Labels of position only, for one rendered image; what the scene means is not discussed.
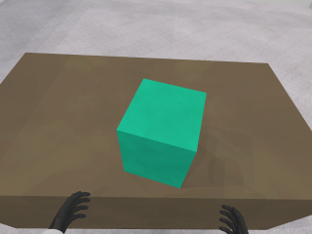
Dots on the left robot hand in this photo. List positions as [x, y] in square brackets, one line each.
[66, 212]

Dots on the carton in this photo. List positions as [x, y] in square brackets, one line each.
[159, 133]

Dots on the pedestal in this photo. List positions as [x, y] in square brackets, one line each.
[59, 115]

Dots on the right robot hand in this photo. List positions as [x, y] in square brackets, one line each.
[237, 225]

